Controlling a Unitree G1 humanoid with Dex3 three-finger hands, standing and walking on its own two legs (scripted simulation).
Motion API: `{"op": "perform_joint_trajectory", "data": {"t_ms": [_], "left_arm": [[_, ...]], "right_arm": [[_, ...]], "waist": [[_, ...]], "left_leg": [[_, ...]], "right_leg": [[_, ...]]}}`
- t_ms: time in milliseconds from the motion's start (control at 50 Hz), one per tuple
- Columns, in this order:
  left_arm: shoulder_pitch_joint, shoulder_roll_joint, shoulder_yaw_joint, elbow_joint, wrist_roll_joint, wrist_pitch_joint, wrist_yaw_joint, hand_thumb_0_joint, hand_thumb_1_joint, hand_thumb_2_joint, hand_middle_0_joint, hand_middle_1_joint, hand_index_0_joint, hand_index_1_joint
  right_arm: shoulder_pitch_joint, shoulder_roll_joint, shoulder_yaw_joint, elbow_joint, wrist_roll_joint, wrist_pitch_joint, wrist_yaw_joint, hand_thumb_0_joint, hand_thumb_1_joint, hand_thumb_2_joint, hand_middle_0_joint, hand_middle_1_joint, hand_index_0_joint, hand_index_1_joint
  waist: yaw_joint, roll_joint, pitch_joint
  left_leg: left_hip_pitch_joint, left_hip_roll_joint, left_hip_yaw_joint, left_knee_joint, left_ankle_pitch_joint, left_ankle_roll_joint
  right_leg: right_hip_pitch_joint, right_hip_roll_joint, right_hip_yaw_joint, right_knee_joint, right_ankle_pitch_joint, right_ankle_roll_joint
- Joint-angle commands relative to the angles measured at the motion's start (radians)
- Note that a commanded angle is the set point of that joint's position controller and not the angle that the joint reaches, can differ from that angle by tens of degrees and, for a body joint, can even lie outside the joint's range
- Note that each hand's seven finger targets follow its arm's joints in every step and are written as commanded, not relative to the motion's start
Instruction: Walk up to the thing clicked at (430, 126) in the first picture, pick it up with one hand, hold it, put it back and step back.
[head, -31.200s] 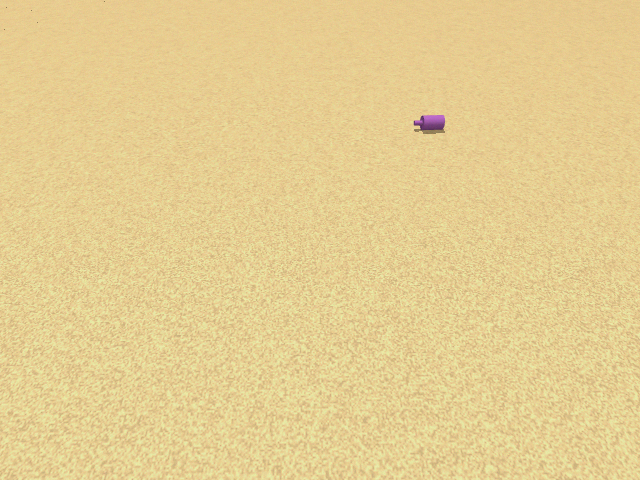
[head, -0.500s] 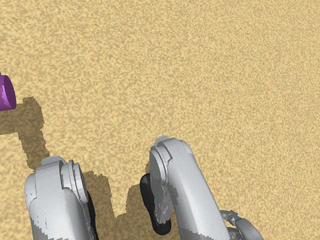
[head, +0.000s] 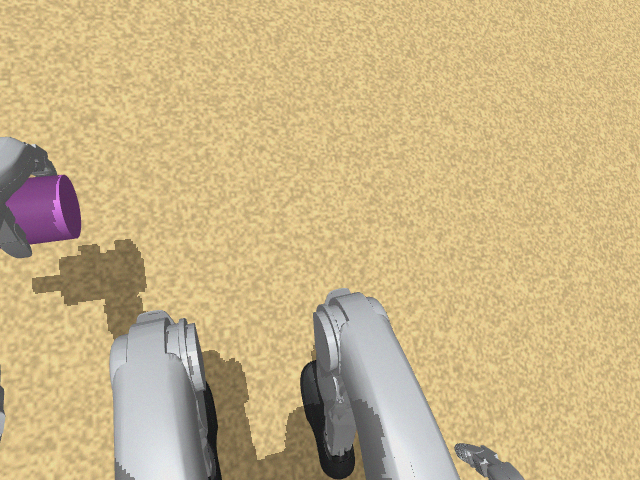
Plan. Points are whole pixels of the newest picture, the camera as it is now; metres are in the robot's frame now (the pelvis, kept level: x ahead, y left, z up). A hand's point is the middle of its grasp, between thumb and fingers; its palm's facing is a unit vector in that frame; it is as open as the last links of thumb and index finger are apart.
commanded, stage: lift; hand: left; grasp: from above
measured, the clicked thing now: out of the picture +0.45 +0.36 -0.17
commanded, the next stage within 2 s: hold in 1.30 s
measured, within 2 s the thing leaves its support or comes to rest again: neither
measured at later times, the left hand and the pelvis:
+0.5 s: hand out of the picture +0.37 +0.31 +0.06, palm faces -0.44 -0.12 -0.89, open 10.4 cm; pelvis +0.00 +0.00 +0.15, yaw +5 degrees
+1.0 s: hand out of the picture +0.34 +0.29 +0.21, palm faces -0.47 -0.11 -0.88, open 10.6 cm; pelvis +0.05 +0.01 +0.30, yaw +8 degrees
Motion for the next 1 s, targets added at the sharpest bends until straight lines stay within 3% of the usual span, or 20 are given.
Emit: {"op": "perform_joint_trajectory", "data": {"t_ms": [0, 120, 180, 280, 300, 320, 360, 420, 460, 520, 560, 640, 660, 760, 800, 820, 920, 980], "left_arm": [[-0.335, 0.295, 0.085, -0.313, -0.047, -0.024, 0.022, 0.0, 1.009, 0.633, -1.322, -0.447, -1.327, -0.443], [-0.273, 0.269, 0.098, -0.397, -0.064, -0.041, 0.039, 0.0, 0.974, 0.614, -1.286, -0.445, -1.29, -0.441], [-0.209, 0.204, 0.071, -0.417, -0.081, -0.029, 0.05, 0.0, 0.965, 0.597, -1.26, -0.467, -1.271, -0.456], [-0.137, 0.165, 0.062, -0.478, -0.102, 0.013, 0.064, 0.0, 0.967, 0.659, -1.254, -0.511, -1.264, -0.501], [-0.138, 0.139, 0.04, -0.493, -0.103, 0.02, 0.064, 0.0, 0.961, 0.645, -1.249, -0.518, -1.262, -0.505], [-0.121, 0.166, 0.061, -0.517, -0.104, 0.027, 0.068, 0.0, 0.94, 0.649, -1.239, -0.499, -1.247, -0.491], [-0.037, 0.132, 0.053, -0.497, -0.103, 0.042, 0.07, 0.0, 0.936, 0.671, -1.24, -0.52, -1.247, -0.514], [-0.009, 0.085, 0.029, -0.545, -0.116, 0.061, 0.064, 0.0, 0.954, 0.704, -1.245, -0.548, -1.253, -0.541], [0.036, 0.098, 0.045, -0.54, -0.109, 0.072, 0.068, 0.0, 0.926, 0.726, -1.234, -0.545, -1.235, -0.545], [0.063, 0.073, 0.032, -0.548, -0.098, 0.076, 0.079, 0.0, 0.928, 0.718, -1.227, -0.555, -1.232, -0.552], [0.075, 0.026, 0.004, -0.516, -0.101, 0.075, 0.082, 0.0, 0.914, 0.702, -1.219, -0.541, -1.222, -0.539], [0.096, -0.015, -0.016, -0.473, -0.097, 0.067, 0.094, 0.0, 0.857, 0.717, -1.176, -0.553, -1.177, -0.554], [0.108, -0.052, -0.044, -0.452, -0.094, 0.067, 0.099, 0.0, 0.872, 0.715, -1.182, -0.571, -1.187, -0.567], [0.146, -0.11, -0.08, -0.419, -0.091, 0.057, 0.124, 0.0, 0.839, 0.71, -1.142, -0.599, -1.152, -0.59], [0.155, -0.085, -0.061, -0.408, -0.082, 0.055, 0.14, 0.0, 0.821, 0.728, -1.135, -0.61, -1.141, -0.605], [0.124, -0.121, -0.094, -0.42, -0.08, 0.052, 0.145, 0.0, 0.828, 0.732, -1.141, -0.615, -1.148, -0.608], [0.116, -0.096, -0.068, -0.395, -0.057, 0.065, 0.192, 0.0, 0.827, 0.757, -1.125, -0.651, -1.136, -0.641], [0.097, -0.122, -0.093, -0.409, -0.053, 0.086, 0.208, 0.0, 0.83, 0.79, -1.131, -0.665, -1.141, -0.656]], "right_arm": [[0.165, -0.234, -0.106, -0.034, 0.009, -0.011, -0.034, 0.0, -0.905, -0.904, 0.199, 0.3, 0.199, 0.3], [0.143, -0.227, -0.132, -0.039, 0.036, -0.019, -0.058, 0.0, -0.898, -0.902, 0.2, 0.3, 0.199, 0.3], [0.132, -0.214, -0.141, -0.04, 0.045, -0.025, -0.07, 0.0, -0.895, -0.901, 0.2, 0.3, 0.199, 0.3], [0.117, -0.202, -0.154, -0.036, 0.059, -0.035, -0.087, 0.0, -0.894, -0.9, 0.2, 0.3, 0.199, 0.3], [0.119, -0.192, -0.153, -0.034, 0.06, -0.036, -0.091, 0.0, -0.896, -0.901, 0.2, 0.3, 0.199, 0.3], [0.111, -0.195, -0.158, -0.037, 0.065, -0.038, -0.096, 0.0, -0.893, -0.9, 0.2, 0.3, 0.2, 0.3], [0.1, -0.182, -0.158, -0.035, 0.068, -0.039, -0.106, 0.0, -0.893, -0.9, 0.2, 0.3, 0.2, 0.3], [0.079, -0.168, -0.158, -0.028, 0.075, -0.046, -0.117, 0.0, -0.891, -0.898, 0.2, 0.3, 0.2, 0.3], [0.069, -0.163, -0.157, -0.023, 0.082, -0.051, -0.126, 0.0, -0.892, -0.899, 0.2, 0.3, 0.2, 0.3], [0.058, -0.152, -0.153, -0.014, 0.088, -0.058, -0.138, 0.0, -0.891, -0.899, 0.2, 0.3, 0.2, 0.3], [0.056, -0.144, -0.152, 0.0, 0.093, -0.069, -0.145, 0.0, -0.89, -0.899, 0.2, 0.3, 0.2, 0.3], [0.052, -0.14, -0.154, 0.011, 0.095, -0.095, -0.153, 0.0, -0.892, -0.9, 0.2, 0.3, 0.2, 0.3], [0.052, -0.133, -0.154, 0.013, 0.096, -0.101, -0.154, 0.0, -0.893, -0.9, 0.2, 0.3, 0.2, 0.3], [0.065, -0.128, -0.166, 0.019, 0.101, -0.128, -0.153, 0.0, -0.895, -0.901, 0.2, 0.3, 0.2, 0.3], [0.071, -0.13, -0.17, 0.022, 0.1, -0.133, -0.152, 0.0, -0.897, -0.902, 0.2, 0.3, 0.199, 0.3], [0.079, -0.126, -0.169, 0.023, 0.1, -0.135, -0.15, 0.0, -0.896, -0.901, 0.2, 0.3, 0.199, 0.3], [0.097, -0.133, -0.178, 0.037, 0.1, -0.139, -0.144, 0.0, -0.892, -0.899, 0.2, 0.3, 0.2, 0.3], [0.097, -0.131, -0.179, 0.041, 0.098, -0.136, -0.141, 0.0, -0.893, -0.899, 0.2, 0.3, 0.2, 0.3]], "waist": [[0.047, 0.382, -0.764], [0.072, 0.372, -0.752], [0.071, 0.323, -0.73], [0.083, 0.277, -0.755], [0.074, 0.276, -0.731], [0.091, 0.259, -0.746], [0.098, 0.232, -0.683], [0.093, 0.225, -0.674], [0.109, 0.225, -0.654], [0.109, 0.216, -0.588], [0.093, 0.201, -0.507], [0.102, 0.189, -0.443], [0.099, 0.178, -0.419], [0.101, 0.134, -0.398], [0.113, 0.141, -0.389], [0.103, 0.124, -0.393], [0.131, 0.129, -0.38], [0.124, 0.12, -0.384]], "left_leg": [[0.716, -0.001, 0.007, -0.332, 0.141, -0.009], [0.803, 0.003, -0.025, -0.479, 0.048, -0.014], [0.844, 0.003, -0.02, -0.525, 0.025, -0.01], [0.956, -0.001, 0.0, -0.599, 0.09, -0.006], [0.957, -0.002, 0.009, -0.617, 0.089, -0.007], [0.987, -0.004, 0.011, -0.645, 0.08, -0.008], [0.992, -0.009, 0.026, -0.698, 0.059, -0.008], [1.077, -0.01, 0.031, -0.774, 0.072, -0.008], [1.139, -0.01, 0.027, -0.833, 0.084, -0.011], [1.2, -0.012, 0.022, -0.929, 0.056, -0.016], [1.219, -0.01, 0.018, -0.984, 0.034, -0.018], [1.305, -0.01, 0.009, -1.1, 0.016, -0.026], [1.317, -0.015, 0.025, -1.113, 0.026, -0.025], [1.421, -0.023, 0.046, -1.188, 0.109, -0.032], [1.458, -0.029, 0.064, -1.212, 0.162, -0.032], [1.479, -0.033, 0.071, -1.221, 0.187, -0.03], [1.58, -0.034, 0.083, -1.297, 0.267, -0.036], [1.648, -0.035, 0.094, -1.329, 0.336, -0.036]], "right_leg": [[0.28, 0.027, 0.0, -0.248, 0.203, -0.063], [0.324, 0.02, 0.003, -0.31, 0.159, -0.058], [0.377, 0.02, 0.01, -0.376, 0.147, -0.054], [0.506, 0.015, 0.027, -0.485, 0.181, -0.049], [0.531, 0.016, 0.031, -0.516, 0.181, -0.048], [0.575, 0.016, 0.036, -0.546, 0.175, -0.048], [0.634, 0.017, 0.045, -0.611, 0.156, -0.046], [0.722, 0.017, 0.058, -0.692, 0.169, -0.045], [0.78, 0.016, 0.06, -0.731, 0.18, -0.044], [0.853, 0.017, 0.066, -0.811, 0.165, -0.046], [0.877, 0.016, 0.072, -0.86, 0.156, -0.043], [0.969, 0.013, 0.083, -0.954, 0.159, -0.043], [0.986, 0.012, 0.088, -0.99, 0.164, -0.045], [1.106, 0.009, 0.106, -1.108, 0.212, -0.05], [1.156, 0.008, 0.112, -1.145, 0.245, -0.049], [1.18, 0.008, 0.112, -1.165, 0.267, -0.048], [1.265, 0.007, 0.121, -1.236, 0.325, -0.051], [1.327, 0.005, 0.128, -1.282, 0.389, -0.048]]}}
